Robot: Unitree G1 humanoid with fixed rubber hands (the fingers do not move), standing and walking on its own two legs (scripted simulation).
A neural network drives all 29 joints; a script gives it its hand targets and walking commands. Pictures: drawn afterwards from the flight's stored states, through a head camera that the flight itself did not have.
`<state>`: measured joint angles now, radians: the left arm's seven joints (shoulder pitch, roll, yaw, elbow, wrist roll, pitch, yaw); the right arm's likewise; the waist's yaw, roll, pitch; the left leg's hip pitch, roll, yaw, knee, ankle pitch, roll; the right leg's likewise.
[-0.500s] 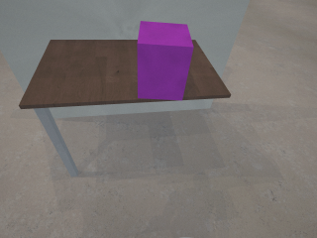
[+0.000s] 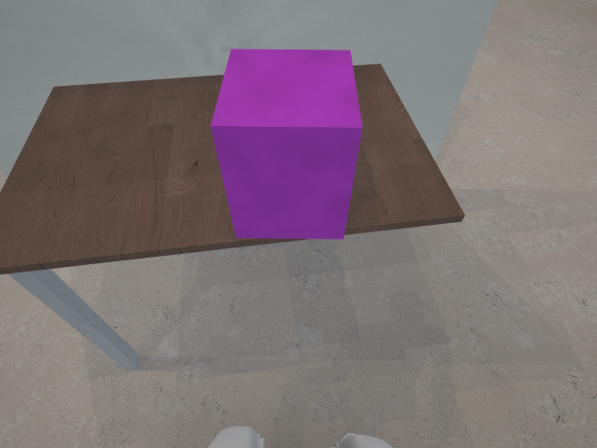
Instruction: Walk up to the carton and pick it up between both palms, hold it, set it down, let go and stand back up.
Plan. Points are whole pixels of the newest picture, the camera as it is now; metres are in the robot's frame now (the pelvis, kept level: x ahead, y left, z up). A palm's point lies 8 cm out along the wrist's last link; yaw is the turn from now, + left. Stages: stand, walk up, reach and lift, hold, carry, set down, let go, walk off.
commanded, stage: walk up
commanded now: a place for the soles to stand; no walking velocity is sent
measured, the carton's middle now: (290, 149) +0.58 +0.01 +0.05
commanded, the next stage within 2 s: none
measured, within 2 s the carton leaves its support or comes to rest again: neither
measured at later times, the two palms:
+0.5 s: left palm out of the picture +0.15 +0.24 -0.14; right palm (428, 362) +0.26 -0.21 -0.12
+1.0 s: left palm (167, 355) +0.28 +0.21 -0.10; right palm (468, 369) +0.25 -0.27 -0.12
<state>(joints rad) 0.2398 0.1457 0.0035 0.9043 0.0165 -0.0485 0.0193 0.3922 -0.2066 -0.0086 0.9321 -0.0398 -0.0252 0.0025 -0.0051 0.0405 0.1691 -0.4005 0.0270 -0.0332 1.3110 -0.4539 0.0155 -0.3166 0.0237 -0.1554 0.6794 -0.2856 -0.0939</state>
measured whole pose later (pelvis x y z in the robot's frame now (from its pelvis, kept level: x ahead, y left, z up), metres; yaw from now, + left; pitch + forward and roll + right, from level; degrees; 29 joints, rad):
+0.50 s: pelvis +0.16 +0.00 +0.00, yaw +4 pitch -3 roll +1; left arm 0.31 0.22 0.00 0.91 0.02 0.03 0.01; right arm 0.20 -0.14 0.03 0.84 -0.02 -0.02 -0.04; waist 0.02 -0.04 0.15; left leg -0.38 0.04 0.06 0.67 -0.24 0.00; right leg -0.39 -0.06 -0.01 1.00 -0.59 0.02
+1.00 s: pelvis +0.18 -0.02 +0.01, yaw +2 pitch -2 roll +0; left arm 0.17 0.20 -0.02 0.84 0.00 0.00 0.01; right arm 0.19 -0.23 0.03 0.97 -0.01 0.03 0.00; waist -0.01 0.00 0.08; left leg -0.26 0.04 0.03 0.60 -0.30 -0.02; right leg -0.26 -0.02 -0.02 0.61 -0.31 0.00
